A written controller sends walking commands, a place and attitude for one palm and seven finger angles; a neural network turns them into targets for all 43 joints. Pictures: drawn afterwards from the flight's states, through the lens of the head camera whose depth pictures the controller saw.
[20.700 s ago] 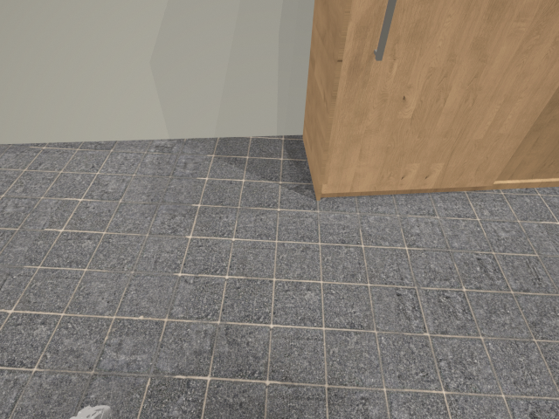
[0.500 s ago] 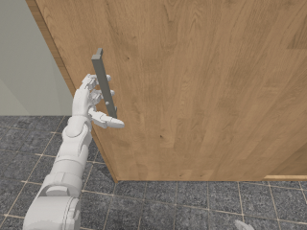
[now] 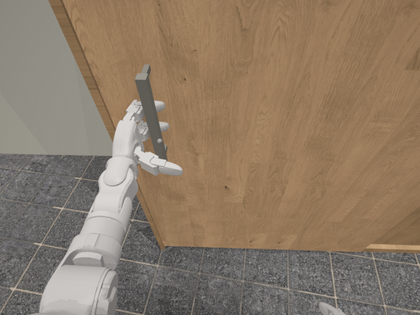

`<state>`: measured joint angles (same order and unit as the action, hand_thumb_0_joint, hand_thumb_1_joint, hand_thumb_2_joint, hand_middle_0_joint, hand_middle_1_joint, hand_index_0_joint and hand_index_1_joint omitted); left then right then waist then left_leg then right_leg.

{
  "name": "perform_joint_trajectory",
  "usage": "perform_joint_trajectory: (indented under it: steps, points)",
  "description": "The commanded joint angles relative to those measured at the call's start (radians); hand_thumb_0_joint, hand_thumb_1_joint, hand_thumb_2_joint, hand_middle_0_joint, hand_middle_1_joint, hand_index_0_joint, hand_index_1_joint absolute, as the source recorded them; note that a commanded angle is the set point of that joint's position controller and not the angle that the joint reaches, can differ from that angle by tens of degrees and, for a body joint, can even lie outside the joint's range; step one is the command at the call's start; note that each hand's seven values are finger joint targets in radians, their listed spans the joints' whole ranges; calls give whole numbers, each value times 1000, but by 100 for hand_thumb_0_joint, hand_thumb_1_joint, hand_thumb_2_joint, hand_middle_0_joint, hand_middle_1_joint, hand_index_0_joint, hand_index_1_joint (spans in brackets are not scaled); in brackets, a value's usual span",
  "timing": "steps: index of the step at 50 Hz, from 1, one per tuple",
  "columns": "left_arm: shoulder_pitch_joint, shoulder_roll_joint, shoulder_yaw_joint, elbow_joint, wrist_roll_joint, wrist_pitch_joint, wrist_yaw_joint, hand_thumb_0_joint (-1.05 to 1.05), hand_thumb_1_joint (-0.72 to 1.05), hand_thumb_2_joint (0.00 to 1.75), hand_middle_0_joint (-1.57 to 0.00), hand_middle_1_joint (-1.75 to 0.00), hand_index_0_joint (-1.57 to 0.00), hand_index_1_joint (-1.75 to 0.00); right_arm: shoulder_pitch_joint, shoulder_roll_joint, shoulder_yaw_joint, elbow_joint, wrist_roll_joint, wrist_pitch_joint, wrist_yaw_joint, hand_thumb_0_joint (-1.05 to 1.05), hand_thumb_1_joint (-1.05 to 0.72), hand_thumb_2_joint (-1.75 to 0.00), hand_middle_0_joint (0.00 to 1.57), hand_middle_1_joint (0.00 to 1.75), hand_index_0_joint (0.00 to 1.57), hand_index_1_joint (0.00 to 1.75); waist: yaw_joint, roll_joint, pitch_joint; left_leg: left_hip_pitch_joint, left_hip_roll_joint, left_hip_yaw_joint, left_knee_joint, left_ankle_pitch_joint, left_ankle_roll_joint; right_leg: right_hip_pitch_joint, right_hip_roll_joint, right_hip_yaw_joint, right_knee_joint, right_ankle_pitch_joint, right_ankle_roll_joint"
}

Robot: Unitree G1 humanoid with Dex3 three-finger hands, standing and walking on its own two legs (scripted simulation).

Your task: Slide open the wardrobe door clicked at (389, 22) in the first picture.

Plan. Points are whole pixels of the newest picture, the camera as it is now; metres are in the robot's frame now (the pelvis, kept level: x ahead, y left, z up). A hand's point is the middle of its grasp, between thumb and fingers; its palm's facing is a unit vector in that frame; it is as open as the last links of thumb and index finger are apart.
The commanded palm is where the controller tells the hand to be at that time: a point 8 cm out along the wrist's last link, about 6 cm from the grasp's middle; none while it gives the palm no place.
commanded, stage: slide the fingers in behind the handle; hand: left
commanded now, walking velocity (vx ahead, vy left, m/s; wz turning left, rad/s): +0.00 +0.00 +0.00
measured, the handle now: (155, 121) +0.48 +0.13 +0.10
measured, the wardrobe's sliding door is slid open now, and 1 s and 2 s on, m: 0.00 0.00 0.00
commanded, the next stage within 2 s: grip the handle and tug to test in 0.26 s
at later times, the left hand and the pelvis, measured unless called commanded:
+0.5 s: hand (162, 140) +0.42 +0.11 +0.11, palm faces -0.01 -1.00 -0.01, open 13.8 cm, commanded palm +0.39 +0.15 +0.11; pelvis +0.00 +0.00 +0.00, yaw +0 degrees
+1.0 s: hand (161, 139) +0.42 +0.11 +0.11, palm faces -0.01 -1.00 +0.00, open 6.7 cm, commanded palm +0.39 +0.16 +0.11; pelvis +0.01 +0.00 +0.00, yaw -1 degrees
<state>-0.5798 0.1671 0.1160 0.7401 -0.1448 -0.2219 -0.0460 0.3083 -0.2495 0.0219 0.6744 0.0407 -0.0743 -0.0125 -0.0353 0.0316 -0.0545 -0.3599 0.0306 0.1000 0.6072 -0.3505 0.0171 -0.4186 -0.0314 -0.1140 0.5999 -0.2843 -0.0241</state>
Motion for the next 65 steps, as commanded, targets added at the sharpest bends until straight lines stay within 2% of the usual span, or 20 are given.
perform_joint_trajectory:
  steps: [1, 2, 5, 8, 10, 12, 18, 20, 26, 30, 34, 37, 38, 41, 44, 48, 54, 56, 63, 65]
  points:
    - [-438, 133, 41, -190, 1, -68, 0, 0, -50, 30, -30, -120, -30, -120, 8, -127, -46, -108, -1, -39, -5, 0, -90, -90, 20, 30, 20, 30, -20, -66, -288, 71, -25, -84, -70, 299, 5, 169, 32, 74, -42, 343, -3]
    - [-457, 154, 59, -199, -1, -72, 5, 0, -50, 30, -30, -120, -30, -120, 10, -128, -46, -107, -1, -37, -6, 0, -90, -90, 20, 30, 20, 30, -20, -83, -295, 68, -24, -84, -71, 305, 5, 180, 32, 73, -40, 353, -2]
    - [-421, 150, 56, -249, 11, -88, 13, 0, -50, 30, -30, -120, -30, -120, 12, -123, -49, -119, -5, -39, -1, 0, -90, -90, 20, 30, 20, 30, -5, -27, -354, 99, -22, -80, -62, 383, 3, 207, 30, 76, -24, 408, -5]
    - [-408, 106, 22, -241, 6, -82, 8, 0, -50, 30, -30, -120, -30, -120, 10, -120, -48, -119, -1, -40, 5, 0, -90, -90, 20, 30, 20, 30, -16, -42, -312, 93, -18, -80, -65, 374, 0, 181, 35, 71, -33, 395, -3]
    - [-387, 133, 44, -211, 10, -75, 13, 0, -50, 30, -30, -120, -30, -120, 13, -129, -51, -118, 0, -35, 3, 0, -90, -90, 20, 30, 20, 30, -14, -84, -283, 70, -16, -82, -72, 339, 3, 181, 34, 69, -39, 365, -3]
    - [-439, 107, 18, -230, 13, -77, 14, 0, -50, 30, -30, -120, -30, -120, 4, -121, -48, -120, 2, -37, 2, 0, -90, -90, 20, 30, 20, 30, -20, -25, -280, 78, -21, -79, -76, 297, 1, 159, 34, 73, -44, 329, -4]
    - [-458, 84, -4, -224, 14, -82, 20, 0, -50, 30, -30, -120, -30, -120, 16, -121, -52, -108, 0, -41, 1, 0, -90, -90, 20, 30, 20, 30, -30, -45, -305, 98, -18, -85, -70, 318, 1, 154, 37, 70, -41, 339, -5]
    - [-457, 105, 13, -200, 16, -83, 23, 0, -41, 34, -31, -121, -31, -121, 23, -127, -53, -103, -2, -39, 0, 0, -90, -90, 20, 30, 20, 30, -28, -78, -296, 81, -18, -87, -72, 299, 4, 161, 35, 70, -45, 326, -4]
    - [-450, 62, -25, -226, 15, -97, 15, 0, -13, 46, -34, -125, -34, -125, 14, -120, -52, -109, 0, -45, 3, 0, -90, -90, 20, 30, 20, 30, -28, -22, -308, 104, -19, -84, -71, 314, 2, 152, 38, 72, -42, 332, -6]
    - [-453, 79, -12, -219, 13, -97, 18, 0, 6, 54, -36, -128, -36, -128, 22, -126, -56, -106, -2, -45, 3, 0, -90, -90, 20, 30, 20, 30, -31, -90, -308, 91, -18, -85, -68, 315, 7, 167, 38, 70, -43, 346, -3]
    - [-437, 81, -7, -257, 11, -99, 12, 0, 25, 62, -38, -131, -38, -131, 11, -119, -52, -112, -1, -47, 4, 0, -90, -90, 20, 30, 20, 30, -19, -31, -328, 101, -23, -76, -69, 325, 4, 182, 36, 76, -42, 367, -5]
    - [-411, 127, 29, -242, 8, -94, 5, 0, 39, 68, -40, -133, -40, -133, 11, -125, -52, -112, -1, -42, 2, 0, -90, -90, 20, 30, 20, 30, -14, -57, -311, 78, -24, -71, -73, 320, 7, 203, 36, 80, -46, 379, -4]
    - [-413, 94, 5, -260, 5, -93, 0, 0, 43, 70, -40, -133, -40, -133, 7, -121, -50, -120, -1, -44, 4, 0, -90, -90, 20, 30, 20, 30, -16, -50, -321, 85, -26, -72, -73, 328, 8, 204, 36, 77, -43, 388, -4]
    - [-365, 120, 32, -281, 3, -91, 0, 0, 57, 76, -42, -135, -42, -135, 7, -121, -54, -123, -1, -44, 5, 0, -90, -90, 20, 30, 20, 30, -2, -29, -338, 101, -23, -69, -69, 379, 7, 222, 36, 79, -40, 424, -5]
    - [-375, 111, 26, -286, -4, -81, -4, 0, 71, 82, -43, -137, -43, -137, 7, -121, -53, -128, 0, -42, 5, 0, -90, -90, 20, 30, 20, 30, -11, -77, -322, 87, -24, -64, -71, 363, 9, 228, 36, 78, -46, 432, 0]
    - [-351, 102, 18, -283, -1, -70, -7, 0, 90, 90, -45, -140, -45, -140, 2, -119, -51, -132, 2, -37, 5, 0, -90, -90, 20, 30, 20, 30, -9, -48, -307, 91, -24, -63, -71, 366, 7, 218, 36, 76, -47, 425, -2]
    - [-342, 149, 59, -283, 3, -56, -6, 0, 90, 90, -45, -140, -45, -140, 8, -123, -54, -133, 0, -28, 1, 0, -90, -90, 20, 30, 20, 30, -6, -78, -326, 83, -26, -59, -70, 375, 11, 244, 34, 80, -45, 456, 1]
    - [-318, 134, 52, -280, -1, -49, -10, 0, 90, 90, -45, -140, -45, -140, 3, -120, -50, -137, 1, -24, 3, 0, -90, -90, 20, 30, 20, 30, -3, -41, -314, 89, -26, -60, -69, 394, 8, 236, 33, 77, -44, 459, -1]
    - [-347, 106, 23, -303, 1, -42, -3, 0, 90, 90, -45, -140, -45, -140, 2, -116, -52, -140, 2, -20, 4, 0, -90, -90, 20, 30, 20, 30, -13, -40, -311, 104, -24, -62, -64, 406, 7, 216, 35, 75, -45, 457, 0]
    - [-346, 134, 41, -260, 9, -38, 4, 0, 90, 90, -45, -140, -45, -140, 11, -124, -52, -131, 1, -14, 0, 0, -90, -90, 20, 30, 20, 30, -16, -76, -285, 80, -23, -69, -67, 376, 8, 213, 34, 72, -47, 429, 0]
